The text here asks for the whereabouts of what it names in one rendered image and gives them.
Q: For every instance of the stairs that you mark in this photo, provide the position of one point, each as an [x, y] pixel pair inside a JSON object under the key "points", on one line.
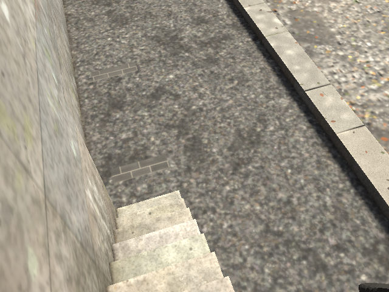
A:
{"points": [[159, 248]]}

